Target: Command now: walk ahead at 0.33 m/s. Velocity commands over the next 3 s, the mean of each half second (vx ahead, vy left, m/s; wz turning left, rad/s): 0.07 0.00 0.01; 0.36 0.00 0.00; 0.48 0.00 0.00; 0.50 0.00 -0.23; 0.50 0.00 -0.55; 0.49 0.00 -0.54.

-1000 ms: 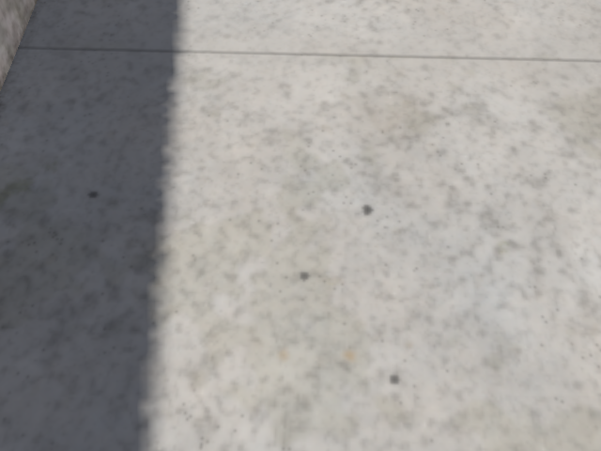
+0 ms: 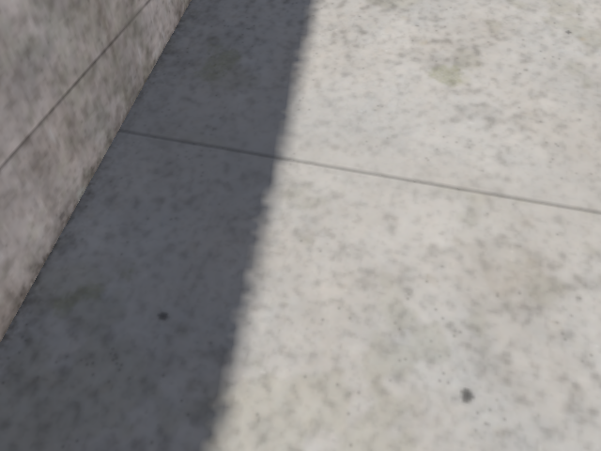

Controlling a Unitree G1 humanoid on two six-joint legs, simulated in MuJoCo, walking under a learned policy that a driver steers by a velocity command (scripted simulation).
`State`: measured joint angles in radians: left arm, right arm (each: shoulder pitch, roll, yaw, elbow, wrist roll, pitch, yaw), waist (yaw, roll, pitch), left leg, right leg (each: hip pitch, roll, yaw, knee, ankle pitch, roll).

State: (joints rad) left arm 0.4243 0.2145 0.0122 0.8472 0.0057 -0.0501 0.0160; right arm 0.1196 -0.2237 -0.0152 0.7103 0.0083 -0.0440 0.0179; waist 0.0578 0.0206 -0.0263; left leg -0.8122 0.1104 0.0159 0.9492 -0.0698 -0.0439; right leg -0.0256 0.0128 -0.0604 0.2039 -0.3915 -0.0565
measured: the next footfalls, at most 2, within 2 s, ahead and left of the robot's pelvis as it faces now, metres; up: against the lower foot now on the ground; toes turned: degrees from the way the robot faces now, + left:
left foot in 0.08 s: +0.25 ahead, +0.14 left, +0.04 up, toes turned +4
right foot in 0.54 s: +0.09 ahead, -0.08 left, +0.02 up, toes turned -3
